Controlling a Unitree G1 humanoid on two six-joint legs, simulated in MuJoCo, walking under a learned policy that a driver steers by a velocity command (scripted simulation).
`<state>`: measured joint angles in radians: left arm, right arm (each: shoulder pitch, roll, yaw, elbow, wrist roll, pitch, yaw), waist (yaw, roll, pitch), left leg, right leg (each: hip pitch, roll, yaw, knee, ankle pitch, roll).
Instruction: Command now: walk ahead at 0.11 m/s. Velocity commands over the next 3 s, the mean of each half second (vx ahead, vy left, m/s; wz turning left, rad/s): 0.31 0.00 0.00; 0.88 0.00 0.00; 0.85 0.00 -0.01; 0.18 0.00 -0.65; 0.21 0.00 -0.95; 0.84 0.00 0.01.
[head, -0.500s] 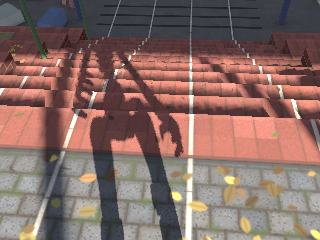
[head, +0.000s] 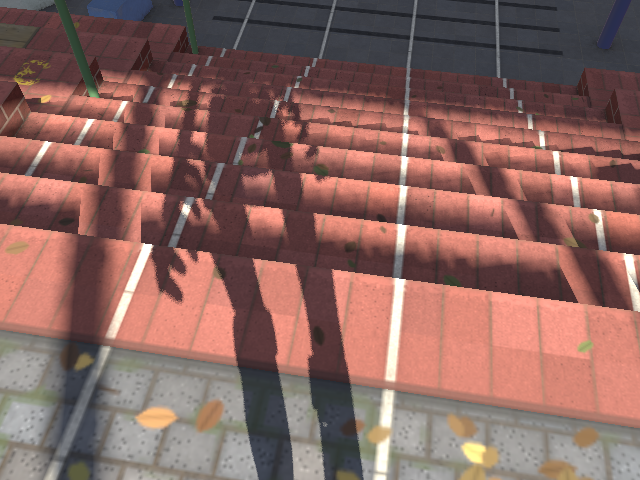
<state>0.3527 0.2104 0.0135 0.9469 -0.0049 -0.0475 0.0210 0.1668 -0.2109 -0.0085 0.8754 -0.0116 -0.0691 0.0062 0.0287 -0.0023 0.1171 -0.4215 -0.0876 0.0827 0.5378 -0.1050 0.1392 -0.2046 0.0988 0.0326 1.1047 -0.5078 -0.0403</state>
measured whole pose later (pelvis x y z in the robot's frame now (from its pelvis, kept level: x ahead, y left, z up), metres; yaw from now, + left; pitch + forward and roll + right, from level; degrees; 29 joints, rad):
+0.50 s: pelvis +0.06 -0.03 +0.03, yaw +0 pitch +1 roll +1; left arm 0.51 0.20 0.03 1.08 0.01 -0.06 0.01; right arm 0.14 -0.24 -0.06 0.90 -0.03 -0.01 0.04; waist 0.04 0.01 -0.05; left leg -0.62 -0.02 -0.04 0.97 -0.10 0.02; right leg -0.07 0.02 -0.03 0.26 -0.22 -0.07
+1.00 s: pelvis +0.36 +0.08 +0.01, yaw +1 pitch +1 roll +1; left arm 0.35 0.23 0.06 0.98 0.02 -0.10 -0.02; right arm 0.25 -0.24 -0.06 0.93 -0.04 -0.08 0.02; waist 0.02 -0.03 0.03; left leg -0.28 -0.05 0.12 0.52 -0.27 0.08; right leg -0.42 -0.08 0.04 1.28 -0.24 -0.12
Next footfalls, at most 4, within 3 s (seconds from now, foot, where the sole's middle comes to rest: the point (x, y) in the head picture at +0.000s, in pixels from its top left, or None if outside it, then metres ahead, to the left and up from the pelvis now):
0.32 right None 0.05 -0.11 -0.76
0.86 left None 0.40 0.16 -0.76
1.30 right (326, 305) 0.82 0.04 -0.76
1.76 left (250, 236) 1.13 0.26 -0.90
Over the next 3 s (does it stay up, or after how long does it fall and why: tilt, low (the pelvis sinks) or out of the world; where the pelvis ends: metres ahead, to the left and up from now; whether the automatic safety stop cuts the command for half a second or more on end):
stays up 1.07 -0.05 -0.14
